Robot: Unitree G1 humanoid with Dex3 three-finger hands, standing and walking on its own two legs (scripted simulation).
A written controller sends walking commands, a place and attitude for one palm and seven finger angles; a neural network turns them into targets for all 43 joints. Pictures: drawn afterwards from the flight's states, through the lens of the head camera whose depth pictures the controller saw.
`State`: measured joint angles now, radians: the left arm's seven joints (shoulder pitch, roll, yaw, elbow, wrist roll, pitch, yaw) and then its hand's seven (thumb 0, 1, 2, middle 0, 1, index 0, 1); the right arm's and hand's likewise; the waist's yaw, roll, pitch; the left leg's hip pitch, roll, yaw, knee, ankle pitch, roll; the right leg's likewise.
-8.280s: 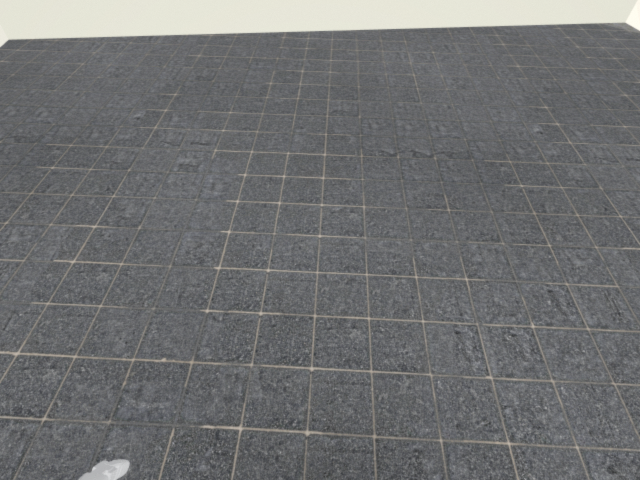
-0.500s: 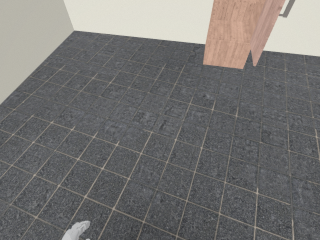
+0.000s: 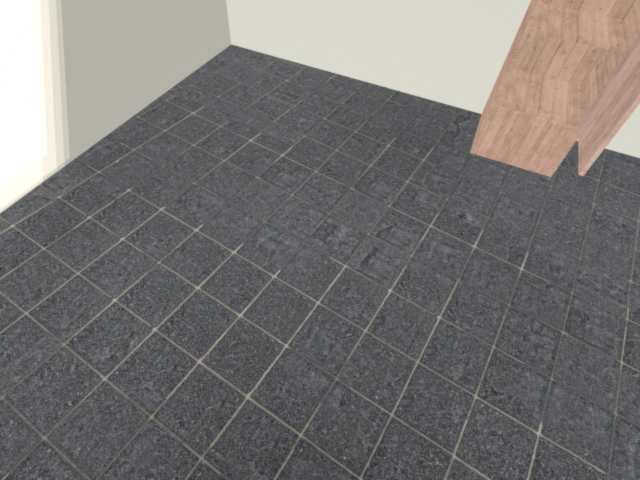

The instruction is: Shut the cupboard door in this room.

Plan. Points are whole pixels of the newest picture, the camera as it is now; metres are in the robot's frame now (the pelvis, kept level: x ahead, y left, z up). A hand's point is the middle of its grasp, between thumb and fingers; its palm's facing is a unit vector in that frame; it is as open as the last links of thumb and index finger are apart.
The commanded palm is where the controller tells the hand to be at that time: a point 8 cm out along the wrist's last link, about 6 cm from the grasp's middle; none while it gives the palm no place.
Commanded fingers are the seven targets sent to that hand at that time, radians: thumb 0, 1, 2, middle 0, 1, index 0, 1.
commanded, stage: turn or walk to find it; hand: left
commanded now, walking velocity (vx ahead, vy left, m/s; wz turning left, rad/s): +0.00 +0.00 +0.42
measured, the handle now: out of the picture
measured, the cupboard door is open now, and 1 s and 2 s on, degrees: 90 90 90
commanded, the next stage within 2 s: none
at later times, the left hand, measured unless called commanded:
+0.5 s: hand out of the picture -0.02 +0.20 -0.17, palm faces +0.24 -0.95 -0.22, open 7.4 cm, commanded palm none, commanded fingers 0.00 0.90 0.90 -0.20 -0.30 -0.20 -0.30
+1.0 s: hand out of the picture -0.02 +0.21 -0.15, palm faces +0.40 -0.87 -0.28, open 7.4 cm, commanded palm none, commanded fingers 0.00 0.90 0.90 -0.20 -0.30 -0.20 -0.30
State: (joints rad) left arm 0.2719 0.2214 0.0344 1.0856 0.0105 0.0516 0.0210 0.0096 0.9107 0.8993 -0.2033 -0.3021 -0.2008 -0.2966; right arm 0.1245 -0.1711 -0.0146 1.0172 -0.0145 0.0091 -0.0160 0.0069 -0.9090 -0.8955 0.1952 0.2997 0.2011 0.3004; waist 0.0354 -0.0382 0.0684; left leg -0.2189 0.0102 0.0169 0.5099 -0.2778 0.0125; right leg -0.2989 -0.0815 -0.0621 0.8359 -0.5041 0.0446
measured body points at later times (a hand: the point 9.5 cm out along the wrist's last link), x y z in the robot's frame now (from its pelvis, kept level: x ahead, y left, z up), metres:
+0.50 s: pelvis -0.04 +0.00 -0.01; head +0.00 +0.01 +0.44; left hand -0.03 +0.25 -0.16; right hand +0.07 -0.25 -0.15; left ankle -0.07 +0.12 -0.71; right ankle -0.02 -0.14 -0.74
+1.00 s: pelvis -0.04 -0.01 -0.01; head +0.00 -0.03 +0.44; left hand -0.04 +0.26 -0.13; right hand +0.11 -0.22 -0.17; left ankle -0.07 +0.11 -0.72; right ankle +0.00 -0.12 -0.74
